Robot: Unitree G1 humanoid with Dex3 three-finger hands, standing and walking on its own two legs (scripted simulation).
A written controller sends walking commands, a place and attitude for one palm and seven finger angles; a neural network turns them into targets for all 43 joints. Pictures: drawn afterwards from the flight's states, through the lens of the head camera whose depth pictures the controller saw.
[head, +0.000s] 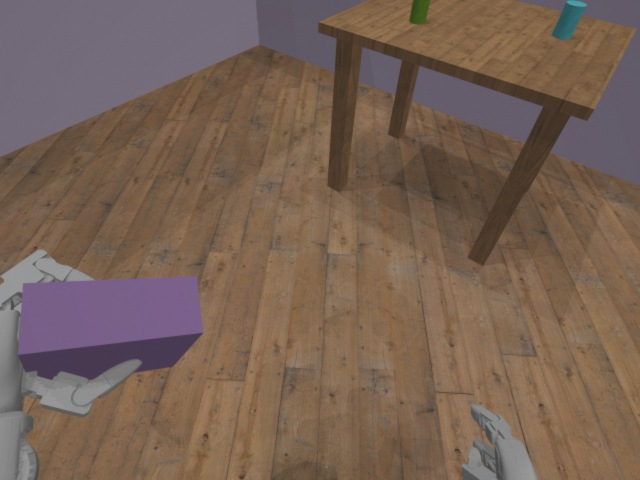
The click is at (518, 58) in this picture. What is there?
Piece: table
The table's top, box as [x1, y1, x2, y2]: [318, 0, 635, 120]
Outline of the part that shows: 318,23 318,32 586,120 596,105 635,30 635,28 581,16 571,38 568,40 562,40 555,38 551,35 561,11 514,0 430,0 426,21 423,24 413,24 408,20 412,0 368,0 322,20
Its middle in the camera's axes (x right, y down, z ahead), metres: +0.58 -0.76 +1.41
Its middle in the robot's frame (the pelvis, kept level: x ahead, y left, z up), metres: +1.59 -0.49 -0.03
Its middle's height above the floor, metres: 0.74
